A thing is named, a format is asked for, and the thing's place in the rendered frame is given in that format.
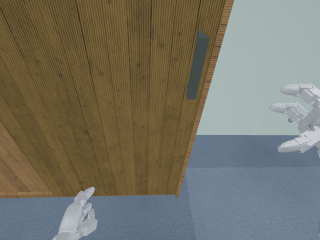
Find left robot hand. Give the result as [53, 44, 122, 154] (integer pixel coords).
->
[58, 187, 98, 240]

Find wardrobe door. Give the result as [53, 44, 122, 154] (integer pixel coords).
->
[0, 121, 50, 193]
[0, 0, 226, 197]

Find right robot hand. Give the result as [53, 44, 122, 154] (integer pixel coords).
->
[269, 83, 320, 153]

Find handle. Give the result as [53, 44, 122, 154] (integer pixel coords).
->
[186, 30, 210, 100]

